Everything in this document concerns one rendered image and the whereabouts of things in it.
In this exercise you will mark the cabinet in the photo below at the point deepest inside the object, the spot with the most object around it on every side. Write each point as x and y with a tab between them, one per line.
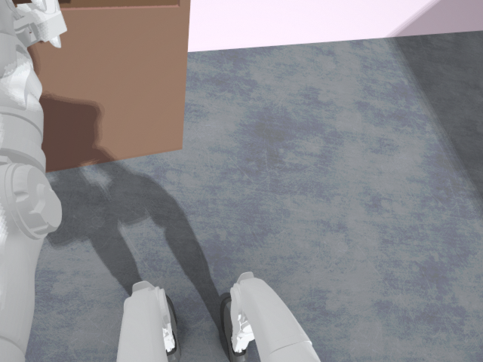
116	88

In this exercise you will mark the robot left hand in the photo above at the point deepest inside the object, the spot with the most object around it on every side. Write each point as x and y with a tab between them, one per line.
42	18

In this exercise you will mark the left robot forearm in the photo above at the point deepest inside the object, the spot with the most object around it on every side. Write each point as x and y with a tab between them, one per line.
21	114

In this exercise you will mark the robot left upper arm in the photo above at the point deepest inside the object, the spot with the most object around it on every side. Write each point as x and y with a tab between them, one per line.
29	210

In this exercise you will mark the right robot foot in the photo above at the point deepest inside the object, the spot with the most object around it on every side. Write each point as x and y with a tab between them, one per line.
226	322

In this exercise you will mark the robot right thigh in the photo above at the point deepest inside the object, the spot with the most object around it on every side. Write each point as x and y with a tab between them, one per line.
278	335

